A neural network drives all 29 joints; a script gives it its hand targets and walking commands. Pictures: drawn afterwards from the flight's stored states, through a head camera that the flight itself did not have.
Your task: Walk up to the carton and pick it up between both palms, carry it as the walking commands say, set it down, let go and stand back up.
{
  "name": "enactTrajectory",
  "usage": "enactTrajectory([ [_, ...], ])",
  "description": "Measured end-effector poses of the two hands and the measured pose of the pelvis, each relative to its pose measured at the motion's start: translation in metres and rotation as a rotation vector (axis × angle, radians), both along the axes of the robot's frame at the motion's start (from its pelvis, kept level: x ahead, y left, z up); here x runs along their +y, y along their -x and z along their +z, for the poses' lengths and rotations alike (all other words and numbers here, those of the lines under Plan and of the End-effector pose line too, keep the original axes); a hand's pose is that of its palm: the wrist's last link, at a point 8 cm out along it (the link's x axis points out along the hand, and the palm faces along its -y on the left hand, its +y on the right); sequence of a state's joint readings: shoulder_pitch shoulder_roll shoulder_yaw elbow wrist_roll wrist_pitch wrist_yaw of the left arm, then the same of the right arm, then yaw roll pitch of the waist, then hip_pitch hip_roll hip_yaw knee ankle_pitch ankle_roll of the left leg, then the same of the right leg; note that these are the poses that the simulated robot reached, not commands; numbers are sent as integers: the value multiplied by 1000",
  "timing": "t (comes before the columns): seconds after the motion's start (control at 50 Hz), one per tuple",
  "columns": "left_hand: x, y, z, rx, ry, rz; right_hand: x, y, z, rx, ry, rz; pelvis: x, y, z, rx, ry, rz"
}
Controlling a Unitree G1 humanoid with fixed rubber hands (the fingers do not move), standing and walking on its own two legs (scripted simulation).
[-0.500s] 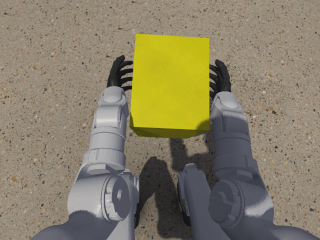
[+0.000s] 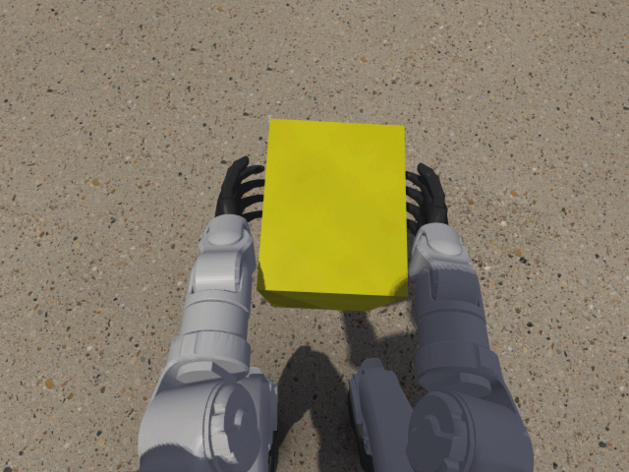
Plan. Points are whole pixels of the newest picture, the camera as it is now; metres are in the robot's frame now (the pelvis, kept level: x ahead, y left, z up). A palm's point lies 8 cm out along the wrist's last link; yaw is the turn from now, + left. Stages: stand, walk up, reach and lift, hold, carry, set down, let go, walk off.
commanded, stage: reach and lift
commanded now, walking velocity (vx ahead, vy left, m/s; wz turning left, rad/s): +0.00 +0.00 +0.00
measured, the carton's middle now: (327, 232) +0.43 -0.04 -0.11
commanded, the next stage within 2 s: none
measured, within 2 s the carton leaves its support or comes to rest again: neither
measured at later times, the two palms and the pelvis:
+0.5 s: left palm (220, 211) +0.42 +0.09 +0.03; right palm (452, 219) +0.39 -0.16 +0.04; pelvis +0.02 +0.00 +0.07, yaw +0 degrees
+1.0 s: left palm (187, 199) +0.40 +0.10 +0.11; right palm (472, 196) +0.38 -0.14 +0.11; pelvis +0.03 +0.01 +0.12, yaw +0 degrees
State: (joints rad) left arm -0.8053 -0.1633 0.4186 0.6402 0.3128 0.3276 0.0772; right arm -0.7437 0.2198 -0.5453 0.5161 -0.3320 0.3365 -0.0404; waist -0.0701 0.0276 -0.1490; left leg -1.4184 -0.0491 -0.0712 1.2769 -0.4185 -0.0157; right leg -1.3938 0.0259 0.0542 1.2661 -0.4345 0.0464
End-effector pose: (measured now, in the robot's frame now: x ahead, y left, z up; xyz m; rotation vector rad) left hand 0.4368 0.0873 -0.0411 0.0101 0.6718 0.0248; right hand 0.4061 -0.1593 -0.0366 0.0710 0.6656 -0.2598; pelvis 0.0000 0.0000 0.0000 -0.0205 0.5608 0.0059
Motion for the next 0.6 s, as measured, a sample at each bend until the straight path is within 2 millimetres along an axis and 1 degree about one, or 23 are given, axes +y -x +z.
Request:
enactTrajectory([
  [0.44,1,18,63,2,0,-3,1,18,63,4,6,3,-2,-16,60,-115,-6,3],
  [0.6,5,25,86,0,-7,4,4,20,87,5,19,32,-1,-20,80,-164,-7,4],
])
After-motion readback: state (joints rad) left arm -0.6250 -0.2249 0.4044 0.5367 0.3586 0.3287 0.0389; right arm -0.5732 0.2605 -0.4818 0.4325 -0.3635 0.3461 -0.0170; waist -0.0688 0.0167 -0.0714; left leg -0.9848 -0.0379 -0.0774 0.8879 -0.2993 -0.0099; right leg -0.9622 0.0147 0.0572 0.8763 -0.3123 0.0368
